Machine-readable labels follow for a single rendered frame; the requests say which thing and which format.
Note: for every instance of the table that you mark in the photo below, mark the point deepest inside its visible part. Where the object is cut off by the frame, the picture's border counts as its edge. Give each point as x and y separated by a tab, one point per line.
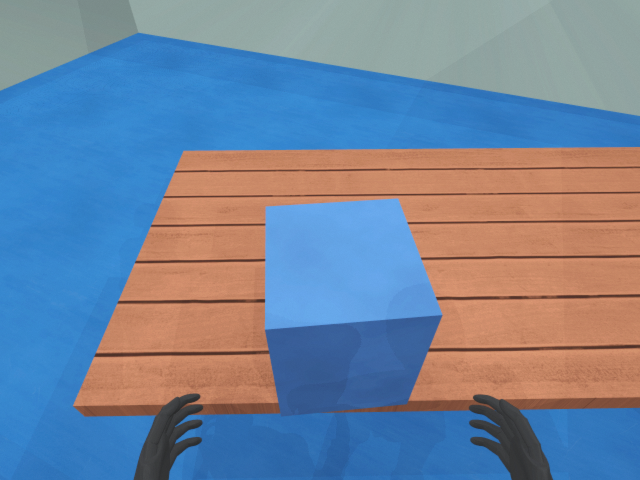
533	255

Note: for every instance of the carton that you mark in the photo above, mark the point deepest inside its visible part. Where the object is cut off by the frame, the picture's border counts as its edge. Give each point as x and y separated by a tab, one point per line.
350	313

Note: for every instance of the left robot hand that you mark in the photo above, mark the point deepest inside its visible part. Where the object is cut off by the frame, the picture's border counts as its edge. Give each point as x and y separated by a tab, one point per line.
159	451

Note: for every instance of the right robot hand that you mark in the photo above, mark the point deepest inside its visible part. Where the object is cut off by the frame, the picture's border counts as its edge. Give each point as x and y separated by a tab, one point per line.
520	450

